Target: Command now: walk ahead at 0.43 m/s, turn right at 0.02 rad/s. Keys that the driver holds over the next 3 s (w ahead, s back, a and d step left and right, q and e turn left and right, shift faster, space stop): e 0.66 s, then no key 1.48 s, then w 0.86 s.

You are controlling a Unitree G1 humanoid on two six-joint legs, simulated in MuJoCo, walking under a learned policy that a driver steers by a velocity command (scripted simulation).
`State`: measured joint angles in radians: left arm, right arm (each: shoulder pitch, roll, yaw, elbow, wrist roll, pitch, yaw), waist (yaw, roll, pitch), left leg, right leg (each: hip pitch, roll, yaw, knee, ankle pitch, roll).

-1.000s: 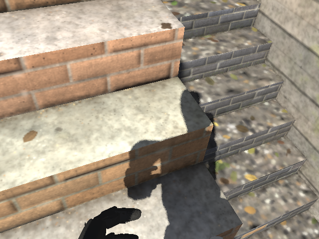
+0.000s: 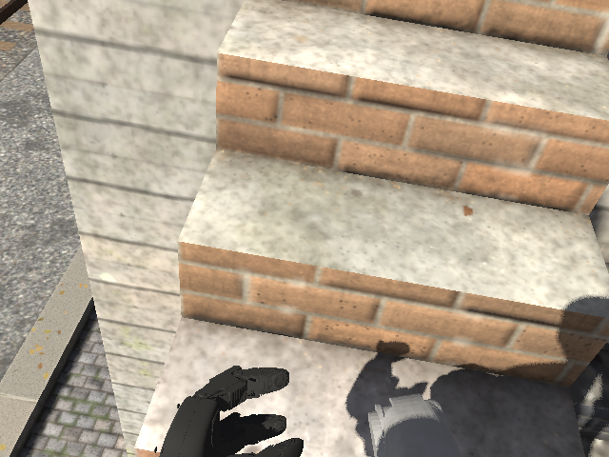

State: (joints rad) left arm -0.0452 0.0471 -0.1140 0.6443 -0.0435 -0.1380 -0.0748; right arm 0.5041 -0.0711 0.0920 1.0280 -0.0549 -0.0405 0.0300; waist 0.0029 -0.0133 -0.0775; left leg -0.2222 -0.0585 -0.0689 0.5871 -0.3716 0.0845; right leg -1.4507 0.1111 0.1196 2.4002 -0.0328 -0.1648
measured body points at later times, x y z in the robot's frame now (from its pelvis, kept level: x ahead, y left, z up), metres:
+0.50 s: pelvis +0.21 +0.02 +0.18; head +0.22 +0.04 +0.63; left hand +0.35 +0.24 +0.04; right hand +0.40 -0.19 +0.12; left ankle +0.26 +0.15 -0.48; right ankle +0.19 -0.05 -0.54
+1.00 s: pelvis +0.28 +0.02 +0.19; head +0.28 +0.03 +0.64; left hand +0.47 +0.17 +0.06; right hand +0.38 -0.25 +0.10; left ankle +0.26 +0.16 -0.53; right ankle +0.23 -0.08 -0.54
